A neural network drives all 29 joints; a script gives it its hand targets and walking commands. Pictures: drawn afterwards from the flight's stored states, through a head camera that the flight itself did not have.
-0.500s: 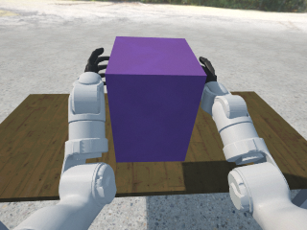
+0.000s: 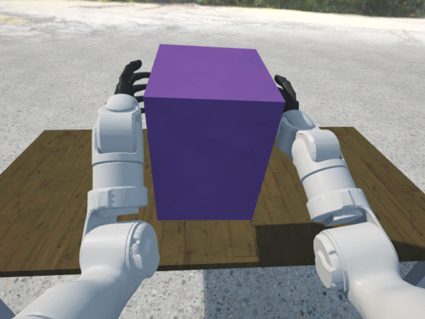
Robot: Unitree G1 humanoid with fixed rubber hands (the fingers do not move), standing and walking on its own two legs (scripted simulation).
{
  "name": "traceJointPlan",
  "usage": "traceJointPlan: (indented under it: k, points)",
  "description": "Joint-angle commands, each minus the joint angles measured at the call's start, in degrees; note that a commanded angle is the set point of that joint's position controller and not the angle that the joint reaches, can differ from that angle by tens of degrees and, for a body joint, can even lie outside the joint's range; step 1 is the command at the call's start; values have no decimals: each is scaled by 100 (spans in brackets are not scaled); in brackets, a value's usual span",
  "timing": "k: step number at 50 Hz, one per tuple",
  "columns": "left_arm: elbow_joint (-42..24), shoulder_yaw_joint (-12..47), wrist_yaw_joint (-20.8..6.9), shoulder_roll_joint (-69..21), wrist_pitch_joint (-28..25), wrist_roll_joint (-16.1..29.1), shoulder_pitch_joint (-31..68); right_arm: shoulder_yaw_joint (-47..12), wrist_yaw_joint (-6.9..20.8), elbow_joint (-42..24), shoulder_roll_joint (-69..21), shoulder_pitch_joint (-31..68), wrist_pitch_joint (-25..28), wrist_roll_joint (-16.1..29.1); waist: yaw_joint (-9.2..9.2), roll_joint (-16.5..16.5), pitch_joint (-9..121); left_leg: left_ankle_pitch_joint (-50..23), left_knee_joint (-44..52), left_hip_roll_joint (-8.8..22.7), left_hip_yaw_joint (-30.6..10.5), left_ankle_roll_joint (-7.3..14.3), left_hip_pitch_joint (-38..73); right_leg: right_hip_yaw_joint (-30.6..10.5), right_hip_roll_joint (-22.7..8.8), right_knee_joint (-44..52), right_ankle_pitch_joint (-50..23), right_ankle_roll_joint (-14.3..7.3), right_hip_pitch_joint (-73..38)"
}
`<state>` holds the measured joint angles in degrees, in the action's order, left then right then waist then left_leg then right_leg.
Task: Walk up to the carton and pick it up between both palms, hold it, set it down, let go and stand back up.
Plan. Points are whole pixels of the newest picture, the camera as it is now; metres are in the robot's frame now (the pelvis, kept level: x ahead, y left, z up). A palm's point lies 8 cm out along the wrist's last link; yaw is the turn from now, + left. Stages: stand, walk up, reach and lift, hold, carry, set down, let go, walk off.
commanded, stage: set down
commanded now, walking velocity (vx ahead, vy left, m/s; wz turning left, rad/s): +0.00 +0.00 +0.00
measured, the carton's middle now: (206, 134) +0.38 +0.00 +0.23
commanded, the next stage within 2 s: none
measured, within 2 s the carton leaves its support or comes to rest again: neither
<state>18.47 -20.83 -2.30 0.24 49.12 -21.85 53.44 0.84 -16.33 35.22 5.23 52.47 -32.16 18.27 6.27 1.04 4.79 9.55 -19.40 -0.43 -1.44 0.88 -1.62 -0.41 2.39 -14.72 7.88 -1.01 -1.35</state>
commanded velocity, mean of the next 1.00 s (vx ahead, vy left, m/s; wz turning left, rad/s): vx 0.00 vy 0.00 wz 0.00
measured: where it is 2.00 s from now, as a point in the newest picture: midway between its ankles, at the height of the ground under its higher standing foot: outside the picture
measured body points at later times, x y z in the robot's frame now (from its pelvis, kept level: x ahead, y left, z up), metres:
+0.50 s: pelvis +0.02 +0.00 +0.00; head -0.03 +0.04 +0.45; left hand +0.42 +0.13 +0.25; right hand +0.39 -0.15 +0.19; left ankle +0.02 +0.11 -0.75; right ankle +0.01 -0.11 -0.75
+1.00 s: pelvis +0.01 +0.01 +0.00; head -0.03 +0.04 +0.45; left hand +0.43 +0.12 +0.24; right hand +0.40 -0.15 +0.19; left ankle +0.02 +0.11 -0.75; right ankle +0.01 -0.11 -0.75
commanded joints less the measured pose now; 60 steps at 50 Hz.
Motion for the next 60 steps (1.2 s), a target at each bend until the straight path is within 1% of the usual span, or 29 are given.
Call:
traceJointPlan:
  k: [1,5,7,8,10,14,15,17,18,20,22,24,26,29,30,31,34,36,39,40,42,43,44,47,48,50,55,58,60]
  points:
    - [-76,2157,-847,-3281,-640,1140,3853,-1323,706,-2085,-3561,5826,881,390,-63,1,1824,-608,223,-197,179,-6,472,238,159,230,-527,358,-124]
    - [645,1672,-1020,-2970,-955,704,3720,-427,852,-938,-3233,5148,1314,-458,222,-27,1018,564,640,-108,237,92,219,366,43,338,267,332,-126]
    - [644,1583,-1148,-2837,-1121,557,3587,-31,924,-634,-2950,4728,1586,-814,404,-221,952,605,729,-74,245,32,270,481,16,310,227,315,-287]
    - [710,1488,-1187,-2737,-1152,437,3408,115,962,-512,-2827,4570,1702,-948,419,-291,770,533,749,-68,266,3,325,514,1,328,183,300,-326]
    - [878,1273,-1283,-2595,-1191,276,3092,234,994,-426,-2758,4328,1908,-1144,414,-217,485,386,744,-115,331,-12,320,561,-48,360,72,328,-491]
    - [670,1251,-1324,-2627,-1323,134,2649,-26,1023,-726,-2720,4098,2381,-1185,318,-223,649,-854,450,-154,390,-125,753,697,-26,247,-834,379,-766]
    - [665,1199,-1338,-2551,-1344,84,2493,-146,1006,-748,-2733,3974,2457,-1174,320,-112,567,-1124,377,-171,410,-110,847,696,-27,239,-1125,423,-848]
    - [299,1434,-1296,-2688,-1409,123,2315,-463,996,-1162,-2721,4004,2713,-1052,250,-192,893,-1939,178,-127,388,-201,1214,799,49,116,-1605,439,-948]
    - [241,1532,-1262,-2747,-1427,135,2181,-672,974,-1403,-2776,4051,2840,-1003,192,-134,1036,-2315,55,-139,404,-222,1342,810,72,97,-1876,454,-1014]
    - [-53,1857,-1181,-2931,-1522,258,2169,-1010,963,-1819,-2840,4189,3070,-958,161,-51,1388,-2732,-98,-126,385,-247,1505,871,116,32,-2207,456,-1053]
    - [-452,2372,-1044,-3186,-1650,503,2179,-1421,933,-2420,-2987,4379,3303,-816,160,-52,1950,-3178,-307,-101,324,-255,1731,853,139,-43,-2656,452,-1084]
    - [-877,2870,-883,-3441,-1784,774,2286,-1739,916,-2746,-3062,4444,3435,-714,163,-113,2458,-3473,-460,-87,266,-313,1895,855,165,-131,-2980,417,-1062]
    - [-877,2994,-806,-3485,-1773,785,2052,-1810,895,-2827,-3073,4285,3432,-784,179,-68,2355,-3170,-430,-96,253,-264,1780,821,131,-148,-3032,429,-1075]
    - [-844,3060,-801,-3457,-1747,813,2076,-1699,870,-2757,-3040,4155,3377,-909,259,49,2241,-2278,-247,-96,246,-176,1482,788,58,-99,-2650,456,-986]
    - [-752,3015,-803,-3396,-1739,798,2086,-1655,873,-2722,-3018,4135,3352,-952,224,70,2125,-1934,-189,-117,258,-128,1344,767,11,-74,-2483,460,-915]
    - [-575,3006,-802,-3392,-1709,780,2057,-1522,883,-2651,-2972,4134,3334,-1007,240,-11,1972,-1657,-121,-100,250,-130,1228,771,-14,-55,-2250,441,-825]
    - [66,2508,-880,-3047,-1604,565,2108,-955,951,-1877,-2869,3843,3156,-1287,208,6,1137,-382,281,-85,339,-31,738,759,-109,104,-1086,430,-547]
    - [194,2304,-898,-2998,-1610,470,2283,-632,1027,-1571,-2848,3803,3151,-1395,167,-117,1098,-41,427,-69,369,-4,599,803,-125,107,-711,395,-471]
    - [849,1828,-916,-2848,-1570,286,2300,-176,1177,-1105,-2656,3881,3095,-1593,83,-72,685,434,622,-30,402,37,451,839,-113,216,-65,353,-332]
    - [969,1675,-916,-2807,-1558,259,2309,-77,1216,-1106,-2639,3967,3104,-1621,5,-64,654,525,677,-26,424,59,401,850,-108,223,44,352,-338]
    - [1065,1665,-902,-2863,-1598,268,2353,4,1260,-1161,-2644,4102,3181,-1647,21,-88,887,226,604,-20,429,-3,571,882,-70,200,-151,354,-306]
    - [1062,1657,-909,-2857,-1655,275,2387,50,1267,-1067,-2648,4004,3188,-1675,91,-51,938,51,548,-37,438,-19,686,890,-62,209,-287,364,-308]
    - [993,1710,-902,-2927,-1728,338,2442,17,1264,-1185,-2677,4080,3258,-1676,103,-57,1210,-216,466,-44,440,-60,826,898,-55,179,-533,378,-338]
    - [1004,1553,-932,-2860,-1858,275,2312,-129,1254,-961,-2752,3862,3275,-1676,106,139,1258,-915,335,-79,433,-77,1038,886,-22,94,-1401,470,-642]
    - [952,1571,-948,-2893,-1898,279,2268,-171,1230,-856,-2736,3729,3276,-1696,185,201,1237,-1064,338,-70,421,-102,1089,898,1,80,-1598,503,-708]
    - [694,1744,-962,-2984,-2016,365,2268,-329,1192,-1036,-2801,3696,3389,-1658,205,228,1590,-1530,233,-71,408,-136,1237,910,22,20,-2064,513,-815]
    - [568,2193,-914,-3168,-2237,513,2253,-374,1172,-1062,-2820,3488,3608,-1718,353,-13,1774,-2060,20,-49,361,-328,1507,959,54,29,-2213,446,-673]
    - [501,2457,-840,-3278,-2327,617,2236,-534,1158,-1362,-2842,3646,3718,-1653,291,-241,1975,-2143,-84,-71,338,-378,1461,935,22,7,-2286,406,-620]
    - [504,2502,-782,-3268,-2383,643,2237,-590,1162,-1307,-2878,3613,3712,-1601,274,-299,1950,-2189,-118,-57,316,-395,1405,928,29,-50,-2343,408,-603]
